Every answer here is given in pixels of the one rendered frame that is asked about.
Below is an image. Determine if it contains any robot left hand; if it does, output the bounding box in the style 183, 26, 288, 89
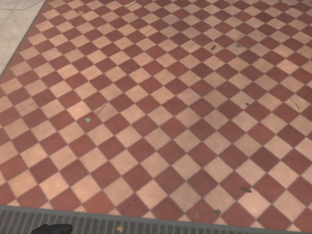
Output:
30, 223, 73, 234

